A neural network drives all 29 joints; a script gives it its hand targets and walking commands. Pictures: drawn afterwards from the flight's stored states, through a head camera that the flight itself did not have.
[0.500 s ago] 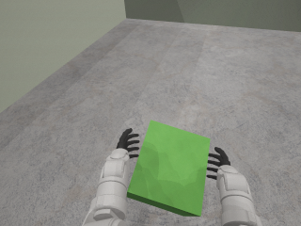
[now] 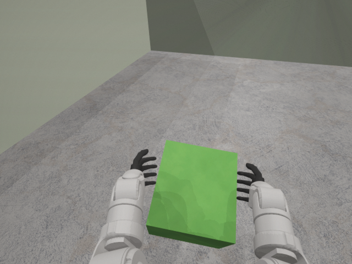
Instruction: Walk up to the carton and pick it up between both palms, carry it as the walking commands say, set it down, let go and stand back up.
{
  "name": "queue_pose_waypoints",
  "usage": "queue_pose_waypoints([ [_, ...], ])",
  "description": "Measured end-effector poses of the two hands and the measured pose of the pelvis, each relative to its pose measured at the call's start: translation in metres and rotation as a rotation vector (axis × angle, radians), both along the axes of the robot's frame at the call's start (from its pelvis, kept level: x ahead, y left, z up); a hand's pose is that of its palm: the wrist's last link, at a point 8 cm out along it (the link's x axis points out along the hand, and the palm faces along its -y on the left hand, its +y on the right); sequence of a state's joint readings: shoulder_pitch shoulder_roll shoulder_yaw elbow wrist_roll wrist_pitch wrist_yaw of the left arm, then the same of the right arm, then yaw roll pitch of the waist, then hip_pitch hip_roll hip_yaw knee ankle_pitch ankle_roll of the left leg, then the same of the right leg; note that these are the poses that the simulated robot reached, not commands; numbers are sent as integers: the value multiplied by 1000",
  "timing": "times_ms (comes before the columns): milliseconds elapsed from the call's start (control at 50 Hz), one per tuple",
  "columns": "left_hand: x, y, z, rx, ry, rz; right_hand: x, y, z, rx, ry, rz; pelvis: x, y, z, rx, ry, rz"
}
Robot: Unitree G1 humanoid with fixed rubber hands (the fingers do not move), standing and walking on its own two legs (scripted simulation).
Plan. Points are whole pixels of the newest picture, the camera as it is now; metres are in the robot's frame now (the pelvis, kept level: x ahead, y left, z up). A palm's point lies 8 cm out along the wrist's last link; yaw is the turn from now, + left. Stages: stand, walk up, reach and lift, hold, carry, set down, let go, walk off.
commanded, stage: reach and lift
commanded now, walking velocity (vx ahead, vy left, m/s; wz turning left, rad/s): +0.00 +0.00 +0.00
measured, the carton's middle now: (192, 194) +0.35 -0.01 -0.04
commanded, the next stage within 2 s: hold in 1.32 s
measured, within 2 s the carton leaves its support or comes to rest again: neither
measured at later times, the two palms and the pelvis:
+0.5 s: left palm (131, 179) +0.32 +0.14 +0.07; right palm (250, 188) +0.30 -0.15 +0.05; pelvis +0.02 +0.00 +0.01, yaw +0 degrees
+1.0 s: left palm (129, 186) +0.30 +0.15 +0.07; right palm (251, 192) +0.29 -0.15 +0.05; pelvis +0.00 +0.00 +0.01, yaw +0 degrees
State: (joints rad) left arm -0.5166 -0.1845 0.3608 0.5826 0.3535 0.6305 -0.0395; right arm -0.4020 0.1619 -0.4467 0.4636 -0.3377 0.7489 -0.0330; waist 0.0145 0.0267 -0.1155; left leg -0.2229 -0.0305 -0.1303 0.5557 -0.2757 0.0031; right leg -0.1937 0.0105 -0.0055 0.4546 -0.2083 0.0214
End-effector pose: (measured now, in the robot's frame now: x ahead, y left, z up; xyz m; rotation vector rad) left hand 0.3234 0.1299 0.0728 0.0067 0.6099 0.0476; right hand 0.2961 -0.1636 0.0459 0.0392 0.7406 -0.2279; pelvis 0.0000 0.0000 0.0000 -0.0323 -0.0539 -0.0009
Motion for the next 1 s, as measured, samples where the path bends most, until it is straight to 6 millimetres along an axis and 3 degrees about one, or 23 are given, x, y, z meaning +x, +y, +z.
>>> queue_pose_waypoints([
  [220,9,15,8,22,-8,76,17,17,12,-42,-3,79,18,-3,5,4,-4,1],
  [360,5,13,8,6,8,65,16,14,13,-55,8,77,26,-1,7,3,-29,3],
  [560,-9,17,-10,28,71,74,4,17,-1,-62,56,115,17,-2,7,5,-46,3],
  [820,-27,19,-3,36,39,80,-11,18,5,-48,15,126,2,-4,7,7,-67,3],
  [1000,-23,17,-7,37,41,71,-4,15,3,-23,7,110,4,-4,7,8,-64,3],
])
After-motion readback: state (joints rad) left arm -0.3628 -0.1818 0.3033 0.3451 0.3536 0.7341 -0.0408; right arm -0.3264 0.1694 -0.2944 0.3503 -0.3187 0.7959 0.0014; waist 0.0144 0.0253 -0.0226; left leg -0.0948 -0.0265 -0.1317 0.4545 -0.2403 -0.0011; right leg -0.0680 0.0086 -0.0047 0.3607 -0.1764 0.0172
